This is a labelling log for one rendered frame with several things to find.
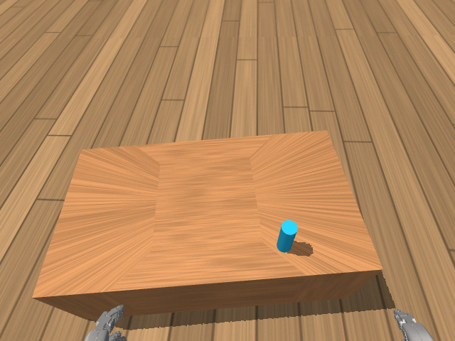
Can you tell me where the left robot hand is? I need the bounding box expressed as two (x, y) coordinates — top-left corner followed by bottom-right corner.
(85, 305), (127, 341)

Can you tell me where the right robot hand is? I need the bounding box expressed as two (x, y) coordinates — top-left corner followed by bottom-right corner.
(394, 310), (434, 341)

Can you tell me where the can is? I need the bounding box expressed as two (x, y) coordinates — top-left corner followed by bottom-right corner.
(277, 220), (298, 252)

